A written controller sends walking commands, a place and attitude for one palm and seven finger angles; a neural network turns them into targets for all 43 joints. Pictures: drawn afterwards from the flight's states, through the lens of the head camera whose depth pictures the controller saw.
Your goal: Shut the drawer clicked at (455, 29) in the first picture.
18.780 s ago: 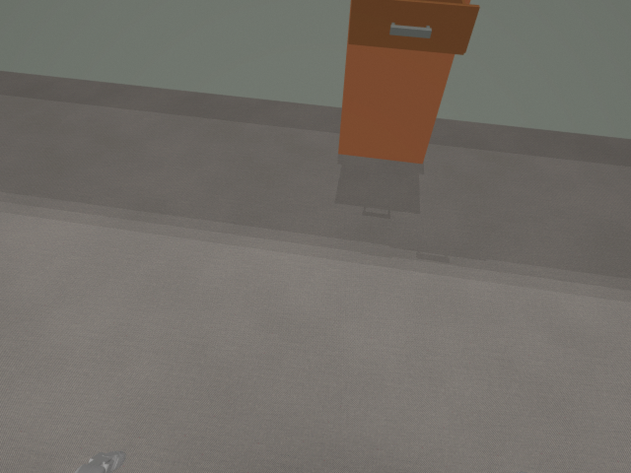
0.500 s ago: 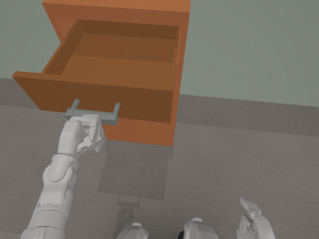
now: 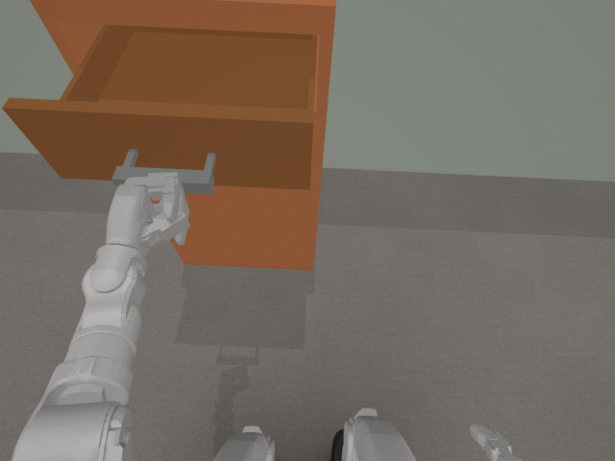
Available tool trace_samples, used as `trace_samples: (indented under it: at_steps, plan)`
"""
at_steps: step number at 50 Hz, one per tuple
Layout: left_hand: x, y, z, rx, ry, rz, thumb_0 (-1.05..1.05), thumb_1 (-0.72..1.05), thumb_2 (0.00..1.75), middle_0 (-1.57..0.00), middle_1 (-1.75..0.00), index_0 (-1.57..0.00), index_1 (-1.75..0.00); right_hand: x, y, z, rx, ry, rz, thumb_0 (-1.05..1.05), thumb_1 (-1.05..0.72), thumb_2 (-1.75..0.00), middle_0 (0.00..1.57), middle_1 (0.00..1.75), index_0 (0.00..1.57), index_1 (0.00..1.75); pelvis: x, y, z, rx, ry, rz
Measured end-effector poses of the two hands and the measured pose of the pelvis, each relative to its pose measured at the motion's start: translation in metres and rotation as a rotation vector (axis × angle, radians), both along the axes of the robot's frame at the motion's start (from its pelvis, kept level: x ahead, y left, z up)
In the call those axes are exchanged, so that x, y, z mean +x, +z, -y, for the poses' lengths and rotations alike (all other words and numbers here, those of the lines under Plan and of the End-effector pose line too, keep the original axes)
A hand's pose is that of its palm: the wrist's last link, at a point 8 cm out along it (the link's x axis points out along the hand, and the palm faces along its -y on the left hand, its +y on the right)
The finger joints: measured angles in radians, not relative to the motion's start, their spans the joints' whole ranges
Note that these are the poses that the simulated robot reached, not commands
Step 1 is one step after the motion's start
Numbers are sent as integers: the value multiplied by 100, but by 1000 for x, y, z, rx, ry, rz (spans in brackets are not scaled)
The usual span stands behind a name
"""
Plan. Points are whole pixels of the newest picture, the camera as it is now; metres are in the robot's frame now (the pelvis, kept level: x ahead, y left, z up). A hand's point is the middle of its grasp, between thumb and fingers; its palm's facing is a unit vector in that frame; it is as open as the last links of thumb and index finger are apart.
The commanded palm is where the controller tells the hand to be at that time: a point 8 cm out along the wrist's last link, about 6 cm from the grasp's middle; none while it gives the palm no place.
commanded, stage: push the drawer shut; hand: left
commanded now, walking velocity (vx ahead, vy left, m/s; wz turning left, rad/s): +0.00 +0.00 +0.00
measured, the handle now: (168, 169) +0.49 +0.20 +0.06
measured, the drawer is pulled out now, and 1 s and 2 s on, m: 0.19 0.08 0.00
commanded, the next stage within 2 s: pull the fist back off the drawer in 1.94 s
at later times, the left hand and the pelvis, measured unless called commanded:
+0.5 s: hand (190, 179) +0.48 +0.16 +0.05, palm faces -0.06 -1.00 -0.05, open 2.7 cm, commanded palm +0.47 +0.21 +0.06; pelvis +0.01 +0.00 -0.01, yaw -1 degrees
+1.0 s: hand (201, 150) +0.53 +0.15 +0.06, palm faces -0.05 -1.00 -0.05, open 2.9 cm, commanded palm +0.52 +0.20 +0.06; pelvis +0.00 +0.00 -0.02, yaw -1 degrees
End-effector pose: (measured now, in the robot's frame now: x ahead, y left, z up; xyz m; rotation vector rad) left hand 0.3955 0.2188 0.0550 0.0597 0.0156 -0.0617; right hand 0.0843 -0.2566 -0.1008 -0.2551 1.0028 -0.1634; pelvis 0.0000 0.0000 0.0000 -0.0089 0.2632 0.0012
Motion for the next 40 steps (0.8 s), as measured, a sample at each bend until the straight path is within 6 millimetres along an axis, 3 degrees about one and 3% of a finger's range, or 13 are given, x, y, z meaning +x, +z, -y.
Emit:
trace_samples:
  at_steps: [19,40]
  plan:
    - [52,-1,2,-8,0,-8,-7,77,96,-140,-160,-140,-160,-23,-10,1,2,-35,-119,1,-91,-89,20,30,20,30,4,-6,-1,-4,-10,-55]
    - [91,1,8,-13,9,-9,-5,80,98,-140,-160,-140,-160,-60,-15,1,-9,-67,-254,1,-91,-89,20,30,20,30,4,-13,-3,-15,-7,-103]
